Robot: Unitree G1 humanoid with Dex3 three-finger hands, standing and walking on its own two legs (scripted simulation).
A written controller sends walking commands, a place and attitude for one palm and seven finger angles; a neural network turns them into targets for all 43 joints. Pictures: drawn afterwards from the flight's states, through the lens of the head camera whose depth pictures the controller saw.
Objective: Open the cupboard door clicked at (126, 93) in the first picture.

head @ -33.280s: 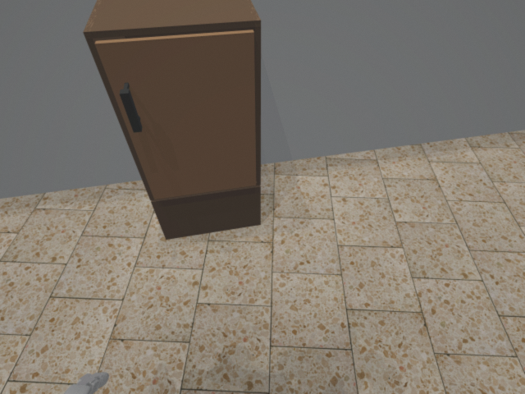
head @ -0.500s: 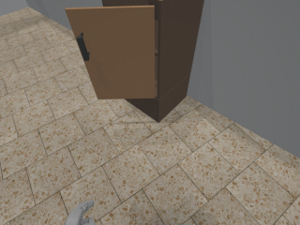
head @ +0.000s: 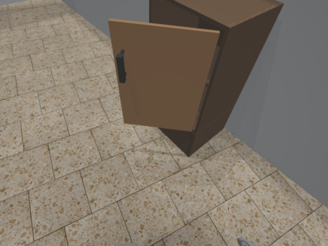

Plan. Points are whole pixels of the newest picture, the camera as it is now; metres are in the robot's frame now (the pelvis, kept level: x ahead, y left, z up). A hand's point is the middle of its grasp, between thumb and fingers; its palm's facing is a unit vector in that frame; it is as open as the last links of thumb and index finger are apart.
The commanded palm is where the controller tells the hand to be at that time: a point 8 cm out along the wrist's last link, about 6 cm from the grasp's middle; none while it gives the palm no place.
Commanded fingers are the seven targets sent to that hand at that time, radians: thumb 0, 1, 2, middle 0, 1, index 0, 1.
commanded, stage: take the last steps up to it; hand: left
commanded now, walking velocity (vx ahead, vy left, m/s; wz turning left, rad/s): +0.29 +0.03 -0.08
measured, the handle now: (122, 66) +0.75 +0.26 -0.03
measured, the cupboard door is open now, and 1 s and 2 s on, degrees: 42 42 42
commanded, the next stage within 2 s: come to a stop and stand still in 0.32 s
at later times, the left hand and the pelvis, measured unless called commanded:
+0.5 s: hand (124, 189) +0.29 +0.15 -0.15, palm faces -0.07 -0.98 -0.19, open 7.3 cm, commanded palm none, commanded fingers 0.00 0.90 0.90 -0.20 -0.30 -0.20 -0.30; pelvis +0.16 -0.01 +0.01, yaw -2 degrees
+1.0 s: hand (100, 204) +0.24 +0.21 -0.17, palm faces -0.04 -0.97 -0.23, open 7.3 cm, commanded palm none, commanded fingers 0.00 0.90 0.90 -0.20 -0.30 -0.20 -0.30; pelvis +0.18 +0.02 +0.01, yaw -5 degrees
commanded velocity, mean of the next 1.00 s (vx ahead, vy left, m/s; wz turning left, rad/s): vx -0.02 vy -0.01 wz -0.02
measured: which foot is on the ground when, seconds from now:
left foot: down 0.00-0.38, up 0.40-0.66, down 0.68-1.00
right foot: up 0.00-0.36, down 0.38-0.70, up 0.72-1.00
